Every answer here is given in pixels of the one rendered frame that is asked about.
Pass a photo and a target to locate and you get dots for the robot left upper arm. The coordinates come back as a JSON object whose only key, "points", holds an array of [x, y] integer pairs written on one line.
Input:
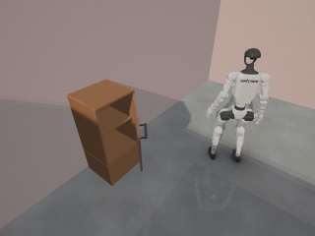
{"points": [[230, 76]]}

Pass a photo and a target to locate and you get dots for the left robot hand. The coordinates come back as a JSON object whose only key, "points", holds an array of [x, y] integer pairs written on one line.
{"points": [[210, 112]]}

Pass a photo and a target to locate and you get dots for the handle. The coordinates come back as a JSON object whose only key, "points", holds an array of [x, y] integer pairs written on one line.
{"points": [[145, 130]]}

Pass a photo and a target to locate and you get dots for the left robot forearm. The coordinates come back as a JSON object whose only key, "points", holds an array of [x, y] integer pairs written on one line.
{"points": [[217, 102]]}

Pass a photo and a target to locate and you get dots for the cupboard door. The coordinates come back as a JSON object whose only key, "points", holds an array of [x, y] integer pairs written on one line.
{"points": [[138, 135]]}

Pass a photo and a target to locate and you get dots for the robot left thigh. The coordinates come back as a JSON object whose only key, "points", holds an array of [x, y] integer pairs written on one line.
{"points": [[223, 116]]}

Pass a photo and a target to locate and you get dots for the right robot hand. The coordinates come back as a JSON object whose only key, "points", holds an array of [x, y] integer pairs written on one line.
{"points": [[259, 117]]}

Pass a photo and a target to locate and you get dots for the right robot forearm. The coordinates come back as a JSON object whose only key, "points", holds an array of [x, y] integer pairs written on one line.
{"points": [[262, 106]]}

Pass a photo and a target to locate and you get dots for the robot right upper arm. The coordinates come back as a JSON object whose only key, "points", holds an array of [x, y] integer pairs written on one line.
{"points": [[264, 86]]}

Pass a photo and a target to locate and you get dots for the right robot foot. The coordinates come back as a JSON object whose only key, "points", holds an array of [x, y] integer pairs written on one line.
{"points": [[236, 158]]}

